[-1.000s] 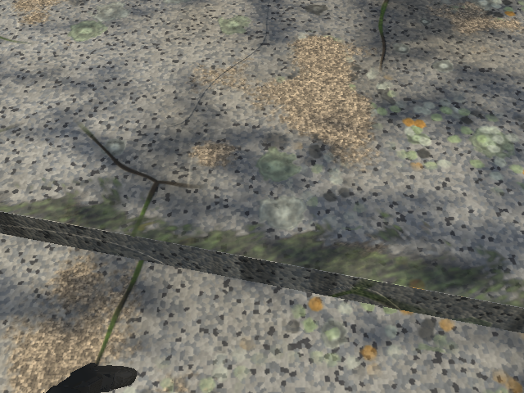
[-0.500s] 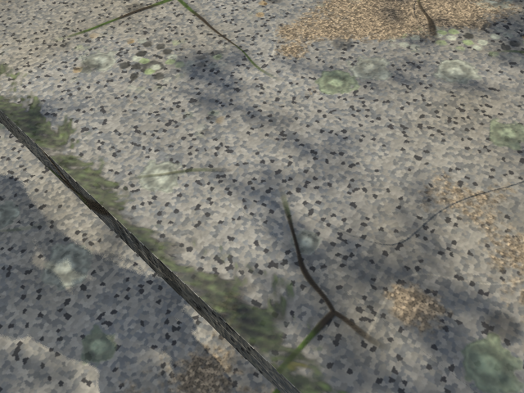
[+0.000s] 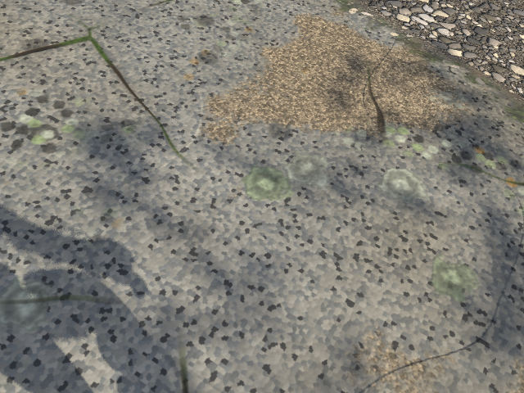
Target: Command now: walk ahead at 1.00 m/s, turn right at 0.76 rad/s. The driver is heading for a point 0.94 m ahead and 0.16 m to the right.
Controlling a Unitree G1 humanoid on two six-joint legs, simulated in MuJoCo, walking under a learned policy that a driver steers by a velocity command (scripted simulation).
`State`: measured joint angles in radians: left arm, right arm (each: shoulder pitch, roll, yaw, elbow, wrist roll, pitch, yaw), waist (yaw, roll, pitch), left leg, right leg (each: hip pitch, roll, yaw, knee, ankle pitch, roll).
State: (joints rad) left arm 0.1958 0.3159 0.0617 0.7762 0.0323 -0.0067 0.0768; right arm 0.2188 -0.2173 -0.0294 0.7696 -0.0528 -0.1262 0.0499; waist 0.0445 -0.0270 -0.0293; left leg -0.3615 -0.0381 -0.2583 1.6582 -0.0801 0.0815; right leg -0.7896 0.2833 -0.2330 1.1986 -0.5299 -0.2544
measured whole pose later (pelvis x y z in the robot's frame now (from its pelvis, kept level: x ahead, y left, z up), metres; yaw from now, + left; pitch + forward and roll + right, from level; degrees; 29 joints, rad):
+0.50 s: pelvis +0.34 -0.10 +0.11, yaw -27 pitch +3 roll +5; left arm 0.30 0.37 0.11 0.73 0.03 0.00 -0.04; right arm 0.28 -0.33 -0.09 0.78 -0.04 -0.11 -0.03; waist 0.03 -0.02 -0.08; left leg -0.07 -0.02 0.04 0.38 -0.37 -0.04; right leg -0.74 -0.04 0.08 1.16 -0.36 -0.06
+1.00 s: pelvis +0.72 -0.36 +0.11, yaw -17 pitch +1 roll -2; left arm 0.46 0.29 0.04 0.84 0.02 -0.11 0.01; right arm 0.09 -0.28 -0.04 0.66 -0.02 0.00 0.08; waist 0.03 0.01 0.01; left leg -0.80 0.06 0.12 0.86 0.02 0.12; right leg 0.20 0.00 -0.27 0.21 -0.41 0.05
